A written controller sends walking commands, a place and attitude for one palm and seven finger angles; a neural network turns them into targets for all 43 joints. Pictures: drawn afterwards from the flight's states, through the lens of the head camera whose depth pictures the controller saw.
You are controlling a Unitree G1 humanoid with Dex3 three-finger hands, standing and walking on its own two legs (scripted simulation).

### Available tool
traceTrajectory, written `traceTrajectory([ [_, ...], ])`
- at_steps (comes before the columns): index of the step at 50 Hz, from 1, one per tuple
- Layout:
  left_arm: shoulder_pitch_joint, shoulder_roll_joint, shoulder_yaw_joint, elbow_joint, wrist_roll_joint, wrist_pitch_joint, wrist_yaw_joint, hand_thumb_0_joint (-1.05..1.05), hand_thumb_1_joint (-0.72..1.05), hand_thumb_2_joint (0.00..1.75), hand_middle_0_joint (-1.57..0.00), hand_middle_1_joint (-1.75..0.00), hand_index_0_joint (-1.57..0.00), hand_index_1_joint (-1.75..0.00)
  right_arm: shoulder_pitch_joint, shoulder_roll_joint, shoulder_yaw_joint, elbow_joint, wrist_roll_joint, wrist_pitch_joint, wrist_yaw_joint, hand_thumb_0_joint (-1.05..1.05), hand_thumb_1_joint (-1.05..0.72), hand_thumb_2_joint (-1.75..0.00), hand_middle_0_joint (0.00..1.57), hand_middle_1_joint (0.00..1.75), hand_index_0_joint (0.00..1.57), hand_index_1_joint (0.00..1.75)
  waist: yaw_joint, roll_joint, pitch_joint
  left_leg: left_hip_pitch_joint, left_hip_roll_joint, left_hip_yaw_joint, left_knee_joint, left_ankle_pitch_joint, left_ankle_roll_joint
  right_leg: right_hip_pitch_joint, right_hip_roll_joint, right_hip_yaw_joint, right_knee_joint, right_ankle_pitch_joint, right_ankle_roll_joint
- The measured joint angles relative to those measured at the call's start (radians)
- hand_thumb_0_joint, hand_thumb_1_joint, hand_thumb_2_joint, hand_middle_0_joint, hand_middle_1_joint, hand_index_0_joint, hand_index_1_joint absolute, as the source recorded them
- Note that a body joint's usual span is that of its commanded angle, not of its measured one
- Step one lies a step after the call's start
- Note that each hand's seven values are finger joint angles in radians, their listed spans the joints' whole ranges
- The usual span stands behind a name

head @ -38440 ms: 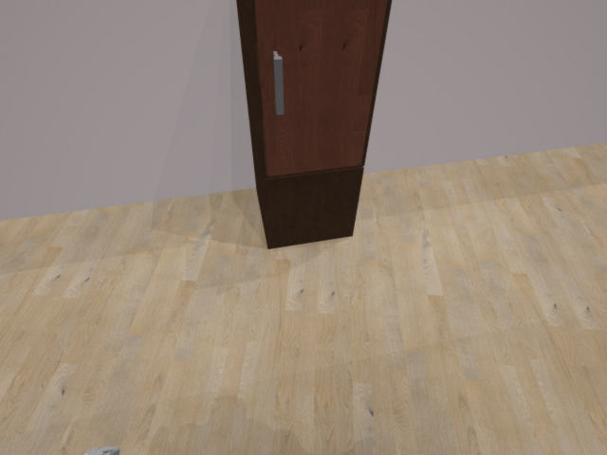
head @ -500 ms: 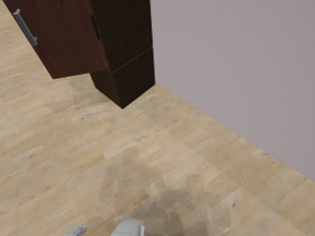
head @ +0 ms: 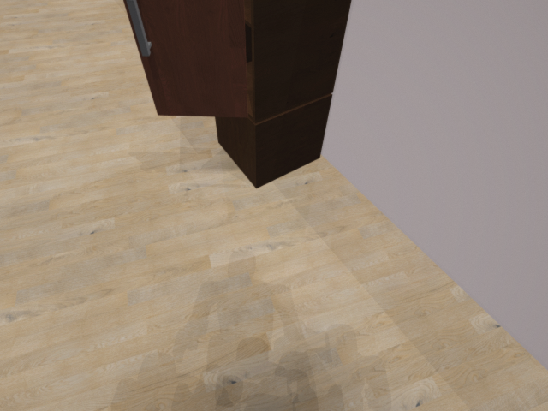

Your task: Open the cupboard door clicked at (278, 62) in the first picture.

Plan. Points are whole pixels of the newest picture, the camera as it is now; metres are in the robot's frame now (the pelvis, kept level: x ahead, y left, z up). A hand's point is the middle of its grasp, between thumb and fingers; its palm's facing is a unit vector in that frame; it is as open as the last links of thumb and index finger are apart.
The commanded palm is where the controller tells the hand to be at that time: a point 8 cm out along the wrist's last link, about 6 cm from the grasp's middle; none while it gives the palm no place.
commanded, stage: take the last steps up to it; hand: left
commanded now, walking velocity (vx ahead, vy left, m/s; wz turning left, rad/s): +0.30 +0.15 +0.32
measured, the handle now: (140, 24) +1.07 +0.48 +0.00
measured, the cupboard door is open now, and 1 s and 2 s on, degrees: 56 56 56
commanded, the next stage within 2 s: come to a stop and stand still in 1.46 s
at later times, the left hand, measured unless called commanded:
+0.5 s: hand out of the picture +0.01 +0.25 -0.20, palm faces +0.22 -0.96 -0.19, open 7.4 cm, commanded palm none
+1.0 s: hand (140, 284) +0.34 +0.29 -0.16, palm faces +0.16 -0.97 -0.19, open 7.3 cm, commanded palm none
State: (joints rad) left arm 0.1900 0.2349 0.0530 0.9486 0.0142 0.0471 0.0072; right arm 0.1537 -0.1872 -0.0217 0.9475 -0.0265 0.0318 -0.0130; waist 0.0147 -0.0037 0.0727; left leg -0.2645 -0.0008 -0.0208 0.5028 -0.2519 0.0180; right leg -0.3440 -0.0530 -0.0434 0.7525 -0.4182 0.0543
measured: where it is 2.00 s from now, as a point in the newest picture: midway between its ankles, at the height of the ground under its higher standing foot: (219, 315)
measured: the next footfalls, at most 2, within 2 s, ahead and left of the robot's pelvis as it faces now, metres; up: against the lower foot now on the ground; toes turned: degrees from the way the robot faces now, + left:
right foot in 0.06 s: +0.03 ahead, -0.14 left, +0.00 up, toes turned -2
left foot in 0.42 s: +0.16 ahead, +0.18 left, +0.00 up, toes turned +15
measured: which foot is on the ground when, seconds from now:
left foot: down 0.00-0.04, up 0.06-0.40, down 0.42-0.90, up 0.92-1.00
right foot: up 0.00-0.04, down 0.06-0.42, up 0.44-0.86, down 0.88-1.00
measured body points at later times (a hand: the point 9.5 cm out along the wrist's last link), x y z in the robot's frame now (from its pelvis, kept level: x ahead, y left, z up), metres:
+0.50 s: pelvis +0.09 +0.07 -0.02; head +0.12 +0.10 +0.43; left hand +0.00 +0.30 -0.18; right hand +0.23 -0.16 -0.15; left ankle +0.12 +0.17 -0.74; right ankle +0.01 -0.10 -0.68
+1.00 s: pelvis +0.27 +0.11 +0.00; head +0.30 +0.10 +0.45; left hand +0.33 +0.34 -0.14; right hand +0.24 -0.12 -0.16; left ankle +0.18 +0.20 -0.67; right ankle +0.29 +0.01 -0.74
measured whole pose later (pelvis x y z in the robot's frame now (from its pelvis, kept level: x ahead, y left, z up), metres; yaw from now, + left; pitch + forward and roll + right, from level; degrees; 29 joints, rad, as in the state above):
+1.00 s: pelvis +0.27 +0.11 +0.00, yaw +9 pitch +0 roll +1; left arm 0.16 0.14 0.04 0.96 0.02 -0.06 0.00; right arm 0.37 -0.17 -0.03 1.13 -0.02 -0.01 0.00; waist -0.03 0.02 0.06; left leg -0.36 0.01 0.06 1.05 -0.41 0.01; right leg -0.26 -0.04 -0.13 0.53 -0.27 -0.03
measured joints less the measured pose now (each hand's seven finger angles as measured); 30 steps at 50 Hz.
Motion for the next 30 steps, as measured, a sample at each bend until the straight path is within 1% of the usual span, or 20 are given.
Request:
traceTrajectory([
  [2,0.009,-0.005,-0.003,-0.007,0.003,-0.018,-0.005,0.01,0.91,0.89,-0.19,-0.29,-0.2,-0.3,0.023,0.0,-0.004,0.009,0.005,0.005,0.004,0.01,-0.9,-0.9,0.2,0.3,0.2,0.3,-0.002,0.002,-0.017,-0.019,-0.009,-0.007,0.041,-0.023,-0.01,0.076,0.004,-0.009,-0.161,0.046,-0.009],
  [3,0.017,-0.006,-0.002,-0.01,0.008,-0.031,-0.006,0.0,0.91,0.89,-0.19,-0.29,-0.2,-0.3,0.035,-0.001,-0.008,0.013,0.009,0.006,0.007,0.01,-0.9,-0.9,0.2,0.3,0.2,0.3,0.001,-0.005,-0.027,-0.043,-0.019,-0.002,0.094,-0.081,-0.012,0.092,-0.004,0.0,-0.212,0.072,-0.027],
  [4,0.017,-0.019,-0.003,-0.007,0.011,-0.037,-0.005,0.0,0.91,0.89,-0.19,-0.29,-0.2,-0.3,0.042,-0.011,-0.014,0.021,0.009,0.013,0.012,0.01,-0.9,-0.9,0.2,0.3,0.2,0.3,0.001,0.011,-0.025,-0.071,-0.018,-0.007,0.18,-0.16,-0.015,0.092,-0.002,-0.009,-0.198,0.087,-0.037],
  [5,0.023,-0.033,-0.006,-0.006,0.013,-0.043,-0.005,0.0,0.91,0.89,-0.19,-0.29,-0.2,-0.3,0.048,-0.021,-0.019,0.029,0.007,0.021,0.017,0.01,-0.9,-0.9,0.2,0.3,0.2,0.3,0.001,0.024,-0.023,-0.105,-0.02,-0.01,0.284,-0.204,-0.018,0.101,-0.004,-0.021,-0.191,0.089,-0.04],
  [7,0.048,-0.054,-0.011,-0.002,0.012,-0.058,-0.003,0.0,0.91,0.89,-0.19,-0.29,-0.2,-0.3,0.056,-0.038,-0.029,0.047,0.003,0.031,0.027,0.01,-0.9,-0.9,0.2,0.3,0.2,0.3,0.002,0.034,-0.023,-0.17,-0.018,0.001,0.466,-0.188,-0.025,0.135,-0.014,-0.036,-0.221,0.094,-0.036],
  [9,0.076,-0.066,-0.012,0.012,0.012,-0.069,-0.002,0.0,0.91,0.89,-0.2,-0.29,-0.2,-0.3,0.061,-0.046,-0.037,0.056,0.003,0.033,0.037,0.01,-0.9,-0.9,0.2,0.3,0.2,0.3,-0.002,0.027,-0.026,-0.217,-0.002,0.021,0.552,-0.132,-0.038,0.177,-0.028,-0.05,-0.276,0.11,-0.026],
  [11,0.1,-0.071,-0.013,0.03,0.014,-0.077,-0.003,0.0,0.91,0.89,-0.2,-0.29,-0.2,-0.3,0.062,-0.048,-0.042,0.057,0.004,0.031,0.045,0.01,-0.91,-0.9,0.2,0.3,0.2,0.3,-0.005,0.011,-0.027,-0.238,0.017,0.043,0.54,-0.095,-0.05,0.215,-0.047,-0.065,-0.326,0.124,-0.016],
  [13,0.12,-0.072,-0.013,0.051,0.015,-0.085,-0.005,0.0,0.91,0.89,-0.2,-0.29,-0.2,-0.3,0.059,-0.048,-0.044,0.055,0.006,0.027,0.05,0.01,-0.91,-0.9,0.2,0.3,0.2,0.3,-0.003,-0.007,-0.024,-0.241,0.032,0.061,0.466,-0.074,-0.057,0.247,-0.067,-0.081,-0.361,0.129,-0.006],
  [15,0.137,-0.07,-0.012,0.071,0.017,-0.089,-0.007,0.0,0.91,0.89,-0.2,-0.29,-0.2,-0.3,0.049,-0.048,-0.044,0.053,0.007,0.023,0.056,0.01,-0.91,-0.9,0.2,0.3,0.2,0.3,0.005,-0.021,-0.018,-0.232,0.041,0.077,0.372,-0.063,-0.058,0.271,-0.086,-0.097,-0.377,0.122,0.009],
  [18,0.163,-0.061,-0.007,0.097,0.02,-0.086,-0.009,0.0,0.91,0.89,-0.2,-0.3,-0.21,-0.3,0.025,-0.045,-0.038,0.044,0.009,0.013,0.062,0.01,-0.91,-0.9,0.2,0.3,0.19,0.3,0.023,-0.038,-0.008,-0.195,0.042,0.099,0.226,-0.064,-0.048,0.295,-0.114,-0.117,-0.36,0.089,0.039],
  [20,0.184,-0.051,0.0,0.114,0.019,-0.078,-0.01,0.0,0.91,0.89,-0.2,-0.3,-0.21,-0.3,0.011,-0.044,-0.031,0.03,0.008,-0.004,0.062,0.01,-0.91,-0.9,0.19,0.3,0.19,0.3,0.032,-0.05,-0.006,-0.14,0.033,0.122,0.114,-0.049,-0.036,0.294,-0.137,-0.12,-0.306,0.042,0.06],
  [21,0.197,-0.049,0.004,0.119,0.017,-0.072,-0.013,0.0,0.9,0.89,-0.2,-0.3,-0.21,-0.3,0.006,-0.048,-0.028,0.017,0.005,-0.019,0.059,0.01,-0.91,-0.9,0.2,0.3,0.2,0.3,0.03,-0.044,-0.009,-0.115,0.033,0.125,0.067,-0.019,-0.018,0.27,-0.146,-0.12,-0.234,0.006,0.052],
  [22,0.198,-0.045,0.006,0.127,0.013,-0.059,-0.015,0.0,0.91,0.89,-0.2,-0.3,-0.21,-0.3,-0.001,-0.047,-0.029,0.006,0.001,-0.037,0.052,0.01,-0.91,-0.9,0.2,0.3,0.2,0.3,0.023,-0.041,-0.005,-0.127,0.03,0.125,0.089,0.049,0.001,0.222,-0.147,-0.102,-0.102,-0.051,0.034],
  [23,0.188,-0.037,0.007,0.134,0.012,-0.044,-0.015,0.01,0.91,0.89,-0.2,-0.3,-0.2,-0.3,-0.007,-0.039,-0.028,0.001,-0.002,-0.05,0.042,0.01,-0.91,-0.9,0.2,0.3,0.2,0.3,0.021,-0.045,0.003,-0.136,0.025,0.13,0.13,0.042,0.017,0.16,-0.137,-0.063,0.053,-0.096,0.01],
  [24,0.175,-0.028,0.008,0.138,0.011,-0.032,-0.013,0.01,0.91,0.89,-0.2,-0.29,-0.2,-0.3,-0.007,-0.03,-0.023,-0.003,-0.003,-0.057,0.033,0.01,-0.91,-0.9,0.2,0.3,0.2,0.3,0.022,-0.05,0.005,-0.132,0.021,0.137,0.147,0.016,0.028,0.094,-0.12,-0.031,0.197,-0.109,-0.011],
  [25,0.161,-0.021,0.009,0.139,0.01,-0.025,-0.011,0.01,0.91,0.89,-0.2,-0.29,-0.2,-0.3,-0.002,-0.02,-0.019,-0.005,-0.003,-0.061,0.025,0.01,-0.91,-0.9,0.2,0.3,0.2,0.3,0.023,-0.052,0.003,-0.118,0.017,0.143,0.142,-0.005,0.036,0.031,-0.104,-0.017,0.309,-0.094,-0.028],
  [26,0.144,-0.017,0.011,0.137,0.011,-0.022,-0.011,0.01,0.91,0.89,-0.2,-0.29,-0.2,-0.3,0.007,-0.01,-0.015,-0.003,-0.003,-0.064,0.017,0.01,-0.91,-0.9,0.2,0.3,0.2,0.3,0.022,-0.052,-0.001,-0.099,0.012,0.147,0.121,-0.015,0.041,-0.023,-0.091,-0.015,0.382,-0.064,-0.039],
  [28,0.107,-0.013,0.012,0.121,0.015,-0.027,-0.014,0.01,0.91,0.89,-0.19,-0.29,-0.2,-0.3,0.031,0.008,-0.007,0.009,-0.004,-0.07,0.006,0.0,-0.91,-0.9,0.2,0.3,0.2,0.3,0.019,-0.047,-0.008,-0.052,-0.002,0.151,0.054,0.001,0.042,-0.105,-0.077,-0.028,0.431,-0.001,-0.05],
  [30,0.074,-0.017,0.01,0.097,0.016,-0.035,-0.016,0.01,0.91,0.89,-0.19,-0.29,-0.2,-0.3,0.061,0.021,-0.004,0.029,-0.002,-0.075,-0.003,0.0,-0.91,-0.9,0.2,0.3,0.2,0.3,0.017,-0.04,-0.017,0.0,-0.018,0.154,-0.018,0.019,0.05,-0.159,-0.069,-0.039,0.401,0.049,-0.052],
])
